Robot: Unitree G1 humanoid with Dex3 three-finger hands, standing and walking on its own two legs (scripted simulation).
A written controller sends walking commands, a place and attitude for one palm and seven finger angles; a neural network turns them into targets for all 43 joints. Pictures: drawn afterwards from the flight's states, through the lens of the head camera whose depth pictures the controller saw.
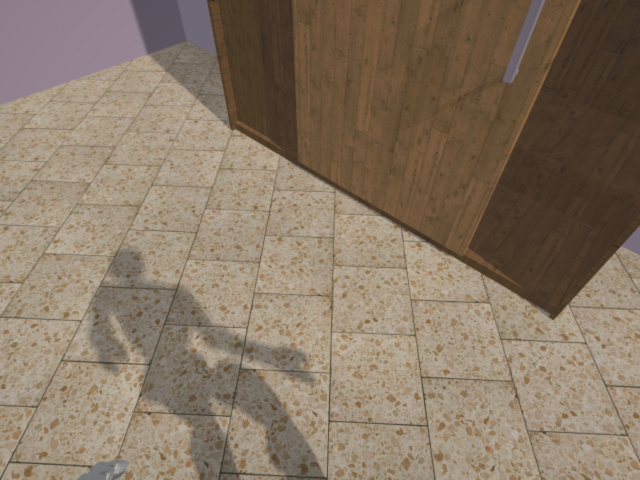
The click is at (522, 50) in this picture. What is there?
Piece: wardrobe's sliding door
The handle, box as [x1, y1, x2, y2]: [502, 0, 544, 83]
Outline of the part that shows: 544,0 532,0 502,80 509,83 512,81 517,73 518,65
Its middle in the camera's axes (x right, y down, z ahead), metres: +0.51 -0.54 +0.90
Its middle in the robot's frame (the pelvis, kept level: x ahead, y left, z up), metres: +1.08 -0.46 +0.17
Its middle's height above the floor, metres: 0.94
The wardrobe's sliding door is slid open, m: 0.37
